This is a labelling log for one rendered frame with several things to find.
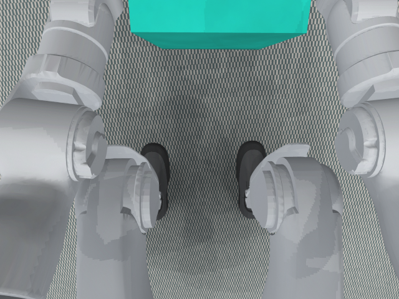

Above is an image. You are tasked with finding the carton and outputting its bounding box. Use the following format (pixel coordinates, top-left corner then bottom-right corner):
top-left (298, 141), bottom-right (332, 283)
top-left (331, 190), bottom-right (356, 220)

top-left (128, 0), bottom-right (311, 50)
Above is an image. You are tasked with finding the right robot shin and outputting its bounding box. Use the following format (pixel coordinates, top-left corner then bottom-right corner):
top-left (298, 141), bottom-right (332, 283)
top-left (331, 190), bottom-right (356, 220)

top-left (245, 143), bottom-right (344, 221)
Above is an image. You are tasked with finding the robot right upper arm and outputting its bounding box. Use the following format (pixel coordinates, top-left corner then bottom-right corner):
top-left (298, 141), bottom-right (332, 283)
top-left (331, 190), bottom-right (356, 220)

top-left (334, 98), bottom-right (399, 281)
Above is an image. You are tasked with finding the robot left upper arm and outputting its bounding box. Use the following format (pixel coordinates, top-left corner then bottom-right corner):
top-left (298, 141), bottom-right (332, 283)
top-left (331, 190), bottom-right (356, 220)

top-left (0, 98), bottom-right (107, 299)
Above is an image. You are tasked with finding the right robot forearm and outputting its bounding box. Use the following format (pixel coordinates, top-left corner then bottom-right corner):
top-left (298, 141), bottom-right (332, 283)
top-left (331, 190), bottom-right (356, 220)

top-left (315, 0), bottom-right (399, 108)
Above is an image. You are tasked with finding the robot left foot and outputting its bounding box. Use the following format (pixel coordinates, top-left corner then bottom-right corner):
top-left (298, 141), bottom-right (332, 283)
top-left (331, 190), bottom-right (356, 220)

top-left (140, 143), bottom-right (170, 220)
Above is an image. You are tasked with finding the left robot forearm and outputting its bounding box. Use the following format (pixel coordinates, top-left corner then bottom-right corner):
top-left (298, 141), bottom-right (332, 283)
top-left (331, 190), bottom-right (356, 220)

top-left (0, 0), bottom-right (123, 111)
